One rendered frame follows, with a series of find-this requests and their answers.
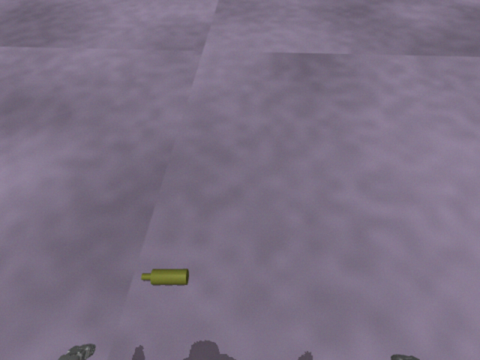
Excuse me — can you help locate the left robot hand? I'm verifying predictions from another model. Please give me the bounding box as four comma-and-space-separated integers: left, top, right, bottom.
58, 343, 96, 360

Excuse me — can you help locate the bottle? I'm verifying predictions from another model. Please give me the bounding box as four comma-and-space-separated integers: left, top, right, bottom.
141, 269, 189, 284

